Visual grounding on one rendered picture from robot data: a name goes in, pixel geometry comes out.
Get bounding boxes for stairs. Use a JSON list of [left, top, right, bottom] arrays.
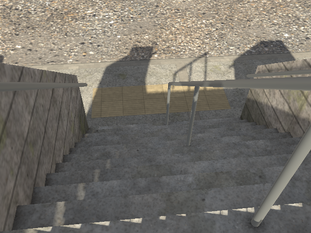
[[0, 117, 311, 233]]

